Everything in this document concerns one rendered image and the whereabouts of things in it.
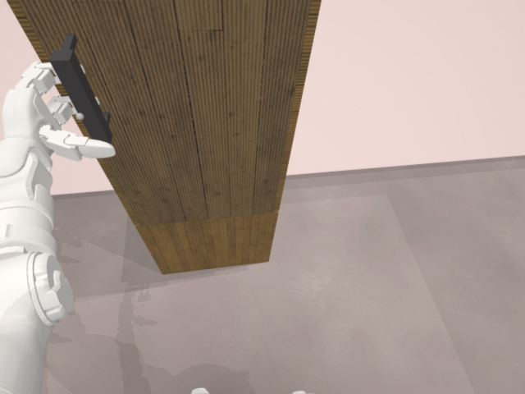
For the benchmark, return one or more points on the cupboard door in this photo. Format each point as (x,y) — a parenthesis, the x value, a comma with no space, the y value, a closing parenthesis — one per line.
(200,94)

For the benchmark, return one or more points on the robot left hand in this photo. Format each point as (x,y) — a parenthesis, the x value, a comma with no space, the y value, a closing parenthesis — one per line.
(25,115)

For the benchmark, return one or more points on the robot left upper arm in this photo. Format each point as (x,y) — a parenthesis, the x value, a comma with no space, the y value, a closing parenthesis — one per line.
(34,295)

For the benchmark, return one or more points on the handle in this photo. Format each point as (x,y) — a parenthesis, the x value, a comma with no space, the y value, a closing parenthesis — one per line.
(71,75)

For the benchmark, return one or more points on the robot left forearm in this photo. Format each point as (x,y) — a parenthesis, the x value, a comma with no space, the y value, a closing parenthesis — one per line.
(26,205)

